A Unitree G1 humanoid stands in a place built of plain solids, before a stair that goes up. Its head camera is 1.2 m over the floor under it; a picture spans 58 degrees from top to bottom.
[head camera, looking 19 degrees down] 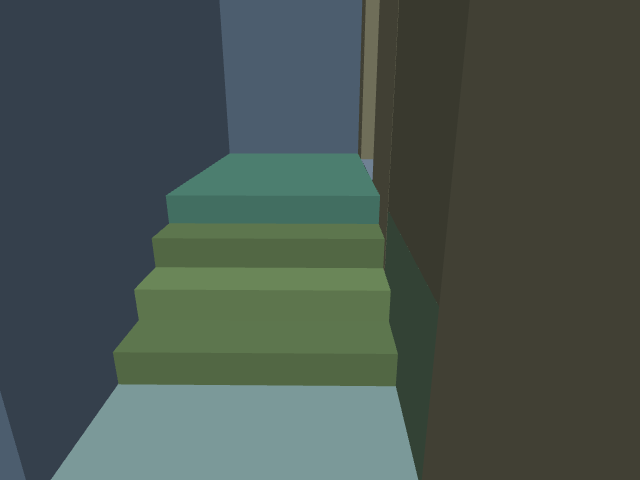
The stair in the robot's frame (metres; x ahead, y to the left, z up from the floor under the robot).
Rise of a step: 0.16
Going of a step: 0.27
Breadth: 1.20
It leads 1 degrees to the right of straight ahead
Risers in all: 4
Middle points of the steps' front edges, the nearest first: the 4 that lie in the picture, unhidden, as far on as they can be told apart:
1.56 0.27 0.16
1.83 0.27 0.32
2.10 0.27 0.49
2.37 0.26 0.65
